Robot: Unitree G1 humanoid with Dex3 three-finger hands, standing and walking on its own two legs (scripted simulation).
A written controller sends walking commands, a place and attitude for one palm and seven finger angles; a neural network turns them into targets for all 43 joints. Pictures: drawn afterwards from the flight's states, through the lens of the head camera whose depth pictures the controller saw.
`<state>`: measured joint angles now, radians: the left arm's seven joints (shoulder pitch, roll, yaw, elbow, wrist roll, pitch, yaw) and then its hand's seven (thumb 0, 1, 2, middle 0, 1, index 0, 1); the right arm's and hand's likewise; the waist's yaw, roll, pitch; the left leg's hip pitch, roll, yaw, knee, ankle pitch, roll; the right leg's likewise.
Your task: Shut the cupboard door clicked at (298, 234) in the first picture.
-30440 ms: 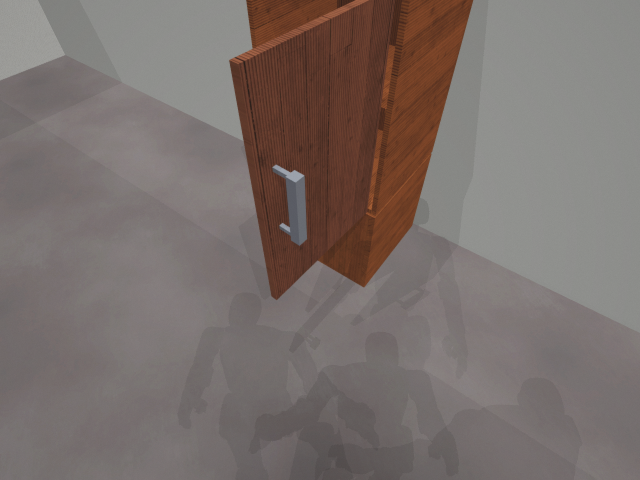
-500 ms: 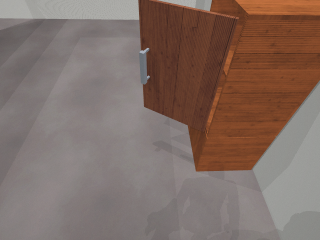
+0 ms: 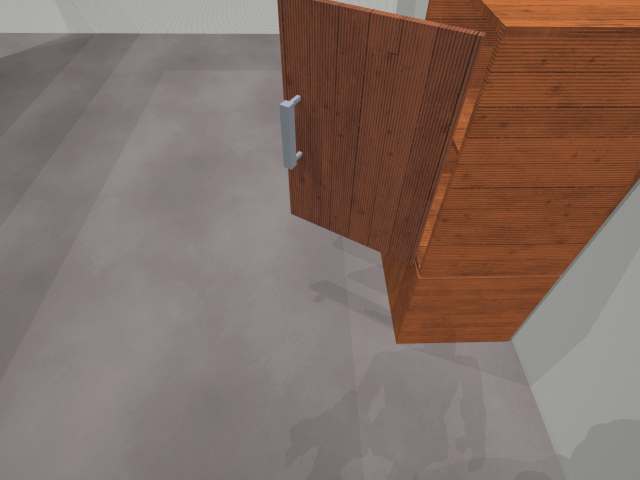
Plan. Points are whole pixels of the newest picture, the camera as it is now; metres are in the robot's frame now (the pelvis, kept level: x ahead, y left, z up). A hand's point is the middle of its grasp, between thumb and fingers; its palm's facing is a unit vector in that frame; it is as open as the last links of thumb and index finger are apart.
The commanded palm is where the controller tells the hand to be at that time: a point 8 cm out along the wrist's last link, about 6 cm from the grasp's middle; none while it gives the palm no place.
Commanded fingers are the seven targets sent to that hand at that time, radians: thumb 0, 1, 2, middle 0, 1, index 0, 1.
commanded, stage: look to check the result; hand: left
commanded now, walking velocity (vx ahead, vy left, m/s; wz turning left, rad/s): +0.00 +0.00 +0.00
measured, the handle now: (293, 132) +0.85 +0.11 -0.04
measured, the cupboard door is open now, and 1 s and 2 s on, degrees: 58 58 58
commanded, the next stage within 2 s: walk to a spot facing it in 0.08 s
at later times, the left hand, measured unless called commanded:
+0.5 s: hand out of the picture +0.03 +0.21 -0.18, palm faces +0.12 -0.96 -0.25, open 7.4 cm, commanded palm none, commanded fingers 0.00 0.90 0.90 -0.20 -0.30 -0.20 -0.30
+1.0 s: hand out of the picture +0.00 +0.23 -0.17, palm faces +0.39 -0.87 -0.29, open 7.4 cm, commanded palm none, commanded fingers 0.00 0.90 0.90 -0.20 -0.30 -0.20 -0.30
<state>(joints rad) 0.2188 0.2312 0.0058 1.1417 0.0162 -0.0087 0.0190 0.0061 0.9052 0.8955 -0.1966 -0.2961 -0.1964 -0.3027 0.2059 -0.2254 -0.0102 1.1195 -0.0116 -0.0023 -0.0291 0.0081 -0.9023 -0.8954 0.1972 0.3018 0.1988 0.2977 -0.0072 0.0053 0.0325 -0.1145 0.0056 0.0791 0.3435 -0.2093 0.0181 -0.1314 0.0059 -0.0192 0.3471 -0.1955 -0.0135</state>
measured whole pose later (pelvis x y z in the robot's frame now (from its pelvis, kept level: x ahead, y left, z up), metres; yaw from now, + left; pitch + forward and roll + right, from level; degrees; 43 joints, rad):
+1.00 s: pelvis -0.02 -0.01 -0.01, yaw +25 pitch +3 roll -1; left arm 0.12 0.24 0.06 0.90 0.02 0.04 0.02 0.01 0.91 0.90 -0.20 -0.30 -0.19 -0.30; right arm 0.23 -0.23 -0.07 0.95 -0.03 0.06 -0.01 0.01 -0.90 -0.90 0.20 0.30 0.20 0.30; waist -0.04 0.03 0.08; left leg -0.37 -0.07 -0.16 0.47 -0.15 0.01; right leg -0.34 -0.01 0.01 0.67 -0.36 0.05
